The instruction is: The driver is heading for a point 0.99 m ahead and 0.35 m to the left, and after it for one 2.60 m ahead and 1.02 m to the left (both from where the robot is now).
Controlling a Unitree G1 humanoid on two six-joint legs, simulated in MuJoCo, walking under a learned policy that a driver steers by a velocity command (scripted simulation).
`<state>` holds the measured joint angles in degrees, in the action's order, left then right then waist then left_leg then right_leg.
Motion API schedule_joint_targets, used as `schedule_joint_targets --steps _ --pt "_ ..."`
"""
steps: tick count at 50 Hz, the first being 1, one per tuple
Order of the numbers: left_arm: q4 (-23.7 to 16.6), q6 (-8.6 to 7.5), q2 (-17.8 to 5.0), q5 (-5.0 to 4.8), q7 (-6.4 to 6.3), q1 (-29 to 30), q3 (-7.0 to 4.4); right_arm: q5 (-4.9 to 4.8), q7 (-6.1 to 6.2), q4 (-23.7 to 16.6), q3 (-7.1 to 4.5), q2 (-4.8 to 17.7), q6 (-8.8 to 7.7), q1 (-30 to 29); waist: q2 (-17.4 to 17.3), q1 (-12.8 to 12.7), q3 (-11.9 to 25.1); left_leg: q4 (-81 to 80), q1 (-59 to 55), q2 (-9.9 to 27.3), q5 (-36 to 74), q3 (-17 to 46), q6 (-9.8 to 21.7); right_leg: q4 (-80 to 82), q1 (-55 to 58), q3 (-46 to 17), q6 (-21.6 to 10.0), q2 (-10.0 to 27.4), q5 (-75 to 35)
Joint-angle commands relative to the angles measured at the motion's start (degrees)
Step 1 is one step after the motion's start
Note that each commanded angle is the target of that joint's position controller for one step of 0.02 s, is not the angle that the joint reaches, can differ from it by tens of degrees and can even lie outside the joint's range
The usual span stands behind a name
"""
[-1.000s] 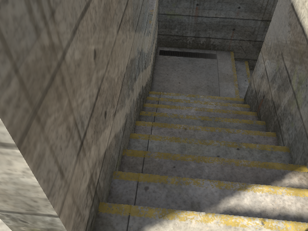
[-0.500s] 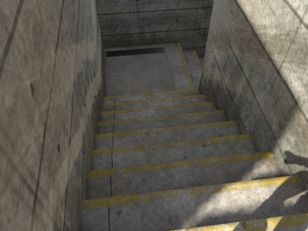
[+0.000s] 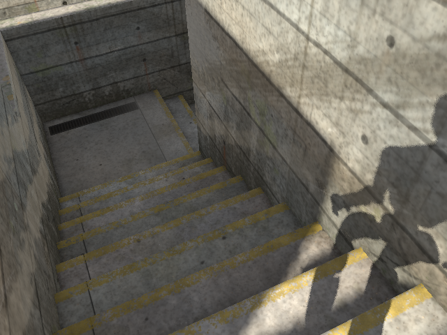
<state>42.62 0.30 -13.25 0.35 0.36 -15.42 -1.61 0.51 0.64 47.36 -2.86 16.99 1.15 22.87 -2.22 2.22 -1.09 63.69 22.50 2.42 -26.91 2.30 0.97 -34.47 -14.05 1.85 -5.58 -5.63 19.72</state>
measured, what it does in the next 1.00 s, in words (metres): goes down, turning left: left foot 0.18 m lower, then right foot 0.18 m lower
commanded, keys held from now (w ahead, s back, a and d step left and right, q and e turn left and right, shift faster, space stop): w+q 1.00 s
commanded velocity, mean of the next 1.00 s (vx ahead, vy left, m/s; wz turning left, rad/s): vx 0.49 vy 0.00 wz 0.46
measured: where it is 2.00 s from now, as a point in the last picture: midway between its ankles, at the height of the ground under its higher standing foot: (143, 298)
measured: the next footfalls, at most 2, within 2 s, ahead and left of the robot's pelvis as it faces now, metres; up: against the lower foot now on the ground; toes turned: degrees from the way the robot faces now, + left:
left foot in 0.46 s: +0.26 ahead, +0.15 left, -0.18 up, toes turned +13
right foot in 0.88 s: +0.61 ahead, +0.03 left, -0.36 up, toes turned +22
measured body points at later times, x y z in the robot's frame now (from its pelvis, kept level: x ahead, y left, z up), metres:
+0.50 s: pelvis +0.21 +0.05 -0.16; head +0.22 +0.06 +0.29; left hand +0.09 +0.26 -0.30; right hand +0.33 -0.17 -0.29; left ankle +0.22 +0.13 -0.90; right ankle +0.03 -0.08 -0.64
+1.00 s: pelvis +0.49 +0.07 -0.38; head +0.50 +0.07 +0.07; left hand +0.42 +0.32 -0.50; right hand +0.60 -0.13 -0.52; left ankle +0.38 +0.17 -0.81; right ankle +0.58 +0.02 -1.08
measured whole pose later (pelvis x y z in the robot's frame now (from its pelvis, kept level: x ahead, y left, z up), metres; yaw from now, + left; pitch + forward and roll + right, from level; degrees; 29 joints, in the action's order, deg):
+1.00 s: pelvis +0.49 +0.07 -0.38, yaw +32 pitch +2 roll -1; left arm 49.5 -5.0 -14.2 6.3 3.8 -17.9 -0.3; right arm 4.1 -5.4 48.6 1.9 12.2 -2.8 26.6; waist -2.2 2.3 1.8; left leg 119.9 50.9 -3.3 -24.6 6.5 3.5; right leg -44.1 -26.7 9.7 -3.0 2.2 19.1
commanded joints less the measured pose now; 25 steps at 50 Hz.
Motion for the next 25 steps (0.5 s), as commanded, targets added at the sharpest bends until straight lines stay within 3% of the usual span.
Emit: schedule_joint_targets --steps 1,2,3,4,5,6,7,8,10,14,15,17,18,19,20,21,22,23,24,25 --pt "-0.23 -2.12 -7.16 0.98 -0.58 -2.82 -1.93 0.46 0.24 -2.21 -2.35 7.2 0.51 1.75 7.27 -1.57 -4.02 -0.32 11.7 -0.62 7.1 5.73 -0.61 17.12 4.76 -16.51 -8.33 17.78 -26.68" --pt "0.19 -2.89 -7.89 1.85 -0.47 -2.98 -2.04 0.1 0.03 -1.62 -2.5 6.74 1.05 2.71 6.89 -1.38 -2.16 -0.3 9.8 -1.81 11.16 4.39 -0.44 17.76 3.8 -13.97 -8.31 17.33 -25.5" --pt "1.68 -3.67 -8.41 2.12 -0.52 -3.88 -2.31 0.25 0.02 -0.81 -2.84 6.41 1.52 3.54 6.63 -1.03 -2.22 1.34 11.36 -1.67 15.73 6.01 0.59 16.92 4.64 -14.5 -8.47 18.74 -25.8" --pt "2.45 -4.37 -8.65 1.65 -0.45 -4.76 -2.25 -0.33 -0.21 -1.9 -3.57 6.85 1.46 0.96 4.61 -0.66 -2.95 -1.76 13.97 -2.13 20.56 6.41 1.12 16.73 5.12 -12.49 -7.43 16.96 -22.33" --pt "3.89 -5.39 -8.36 0.22 -0.97 -4.93 -2.32 0.32 -0.4 -2.01 -4.12 6.71 1.37 -1.6 4.98 -0.36 -4.2 -4.51 17.57 -1.36 24.55 8.79 1.57 15.21 7.51 -12.16 -5.95 17.51 -19.41" --pt "4.23 -5.96 -8.07 0.06 -1.2 -5.59 -2.26 0.84 -0.67 -1.9 -4.24 6.36 1.49 -2.54 4.87 -0.68 -4.45 -6.15 19.72 -1.59 27.69 9.29 1.84 14.28 8.58 -11.69 -5.29 17.74 -19.54" --pt "4.66 -6.38 -7.92 -0.08 -1.57 -4.79 -2.18 0.32 -1.26 -2.36 -4.1 5.06 1.33 -3.71 4.45 0.28 -5.17 -12.55 16.1 -2.03 34.55 6.99 1.69 14.25 2.92 -8.05 -4.59 15.34 -14.27" --pt "5.7 -6.68 -7.76 -0.22 -2.07 -4.07 -2.04 0.73 -1.7 -2.51 -3.83 4.54 1.52 -5.75 6.17 0.22 -4.18 -15.45 12.21 -2.73 42.84 5.48 1.46 12.24 -0.87 -6.35 -3.25 13.8 -7.1" --pt "6.61 -6.89 -6.28 0.49 -2.8 -5.56 -1.33 1.22 -2.54 -1.79 -3.56 2.67 1.81 -6.75 5.1 -0.5 -4.49 -17.32 10.63 -3.6 51.97 4.88 1.38 7.45 -4.34 -5.79 -3.21 13.84 -1.01" --pt "9.04 -6.73 -6.5 1.3 -3.22 -11.36 -1.08 2.54 -2.96 -2.24 -2.56 0.92 1.71 -11.41 3.67 -3.15 -7.17 -20.66 10.36 -4.52 56.28 2.09 3.06 -1.97 -6.37 -4.52 -2.31 15.32 -1.18" --pt "9.43 -6.48 -6.72 1.74 -3.28 -12.58 -1.13 2.56 -3.02 -2.77 -2.37 0.96 1.67 -13.83 3.89 -4.47 -8.54 -22.53 11.78 -4.37 54.81 1.17 3.51 -4.32 -4.86 -4.78 -2.23 15.82 -2.07" --pt "10.25 -5.94 -7.12 2.31 -3.9 -13.22 -1.26 1.46 -2.98 -3.92 -1.55 0.31 0.94 -17.88 3.28 -6.31 -10.91 -30.79 10.16 -3.15 53.86 -2.04 3.82 -9.14 -3.56 -2.71 -1.9 16.02 -5.11" --pt "14.48 -5.78 -1.11 9.07 -0.34 -20.6 3.82 7.29 -4.73 -2.47 2.65 -5.08 -1.43 -13.23 6.8 -4.42 -12.22 -31.85 7.76 4.95 48.78 3.13 2.28 -7.56 -5.63 -6.33 -1.94 20.06 -1.42" --pt "14.73 -5.74 -4.33 8.2 0.83 -20.09 2.16 5.25 -4.45 -2.18 1.46 -1.43 -2.16 -11.88 4.62 -4.28 -12.16 -31.26 6.7 1.41 43.36 -0.65 1.54 -8.6 -2.35 -4.94 -2.48 17.94 -6.25" --pt "13.8 -5.18 -5.06 6.88 1.68 -18.22 2.85 5.21 -4.78 -0.45 1.36 0.53 -2.97 -9.36 2.46 -3.62 -10.5 -32.29 0.28 2.58 37.73 -1.08 0.39 -14.61 -6.22 -6.89 -4.12 20.51 -10.06" --pt "13.33 -5.03 -8.53 6.11 2.0 -16.96 2.23 4.22 -4.78 0.29 0.82 1.86 -3.52 -6.37 0.63 -1.95 -9.56 -33.69 -3.1 0.18 31.96 -4.38 0.11 -20.18 -4.5 -6.8 -4.48 20.64 -19.42" --pt "13.86 -4.49 -12.0 6.91 2.89 -12.43 1.6 4.83 -4.6 3.61 1.08 0.84 -3.56 3.23 -1.07 2.14 -7.2 -39.05 -10.39 1.17 34.4 -2.76 1.17 -30.79 -4.05 -5.87 -3.46 20.13 -18.63" --pt "14.43 -3.76 -13.68 8.08 4.24 -8.7 1.52 3.6 -4.53 8.84 -0.45 3.33 -4.29 17.56 -4.56 8.74 -4.11 -44.83 -25.56 -1.33 38.93 -5.78 3.74 -48.82 -8.84 -3.61 -1.82 15.37 -16.38" --pt "16.47 -4.64 -10.55 9.04 5.96 -14.16 1.44 4.95 -4.46 12.83 -2.39 7.97 -3.6 31.1 -18.3 12.44 3.76 -34.2 -44.22 -2.03 48.32 -4.25 14.4 -86.5 -23.27 3.24 2.36 4.48 7.31" --pt "12.14 -5.4 -3.48 7.97 7.8 -17.46 3.33 3.63 -4.46 11.1 -2.43 13.58 -4.54 28.92 -16.23 7.0 18.52 -22.13 -64.03 6.95 69.7 14.57 26.29 -95.3 -41.91 -1.77 6.69 0.52 24.45"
